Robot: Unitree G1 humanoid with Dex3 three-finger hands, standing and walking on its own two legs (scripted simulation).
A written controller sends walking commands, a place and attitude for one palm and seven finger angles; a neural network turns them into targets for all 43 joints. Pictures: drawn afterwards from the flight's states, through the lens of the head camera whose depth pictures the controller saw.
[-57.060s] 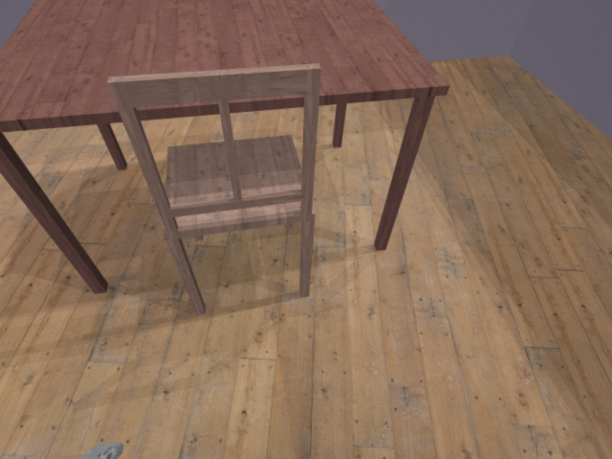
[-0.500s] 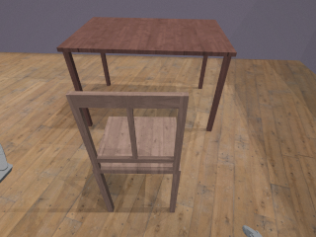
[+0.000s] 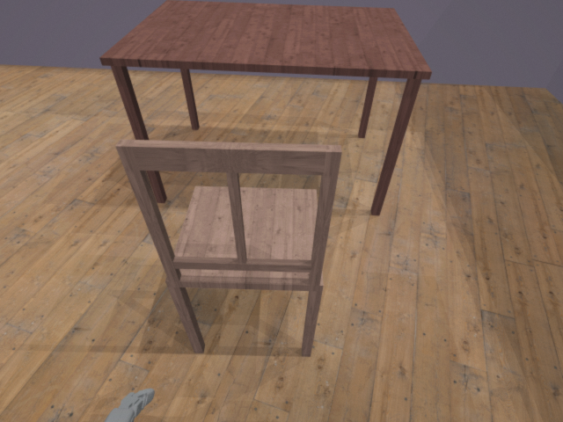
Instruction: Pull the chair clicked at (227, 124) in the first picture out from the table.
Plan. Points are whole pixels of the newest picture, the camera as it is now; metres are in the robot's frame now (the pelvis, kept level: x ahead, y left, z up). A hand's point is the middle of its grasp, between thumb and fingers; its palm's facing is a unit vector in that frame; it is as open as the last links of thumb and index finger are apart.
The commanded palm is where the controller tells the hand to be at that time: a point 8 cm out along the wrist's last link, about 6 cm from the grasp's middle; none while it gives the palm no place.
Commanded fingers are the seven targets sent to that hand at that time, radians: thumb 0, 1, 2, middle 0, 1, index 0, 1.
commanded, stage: let the arm hang, fingers relaxed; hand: left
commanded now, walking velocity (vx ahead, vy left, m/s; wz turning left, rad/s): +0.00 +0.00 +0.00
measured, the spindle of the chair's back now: (237, 221) +0.54 +0.12 -0.07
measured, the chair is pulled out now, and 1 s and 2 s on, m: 0.59 0.59 0.59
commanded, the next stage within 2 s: look to check the result in 0.86 s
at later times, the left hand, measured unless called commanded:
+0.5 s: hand out of the picture -0.04 +0.16 -0.16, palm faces +0.01 -0.97 -0.22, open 7.4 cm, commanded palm none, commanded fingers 0.00 0.90 0.90 -0.20 -0.30 -0.20 -0.30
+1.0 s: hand out of the picture +0.02 +0.13 -0.16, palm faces +0.02 -0.98 -0.19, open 7.4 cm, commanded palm none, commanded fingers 0.00 0.90 0.90 -0.20 -0.30 -0.20 -0.30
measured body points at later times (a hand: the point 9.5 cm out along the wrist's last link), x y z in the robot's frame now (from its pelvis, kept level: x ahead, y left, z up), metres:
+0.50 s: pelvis +0.00 -0.03 +0.01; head +0.01 -0.03 +0.46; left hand -0.04 +0.21 -0.14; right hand -0.04 -0.23 -0.15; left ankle +0.05 +0.12 -0.73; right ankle +0.03 -0.13 -0.73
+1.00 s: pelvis +0.01 -0.03 +0.01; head +0.03 -0.04 +0.46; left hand +0.02 +0.19 -0.15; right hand -0.01 -0.24 -0.15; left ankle +0.05 +0.12 -0.73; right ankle +0.03 -0.13 -0.73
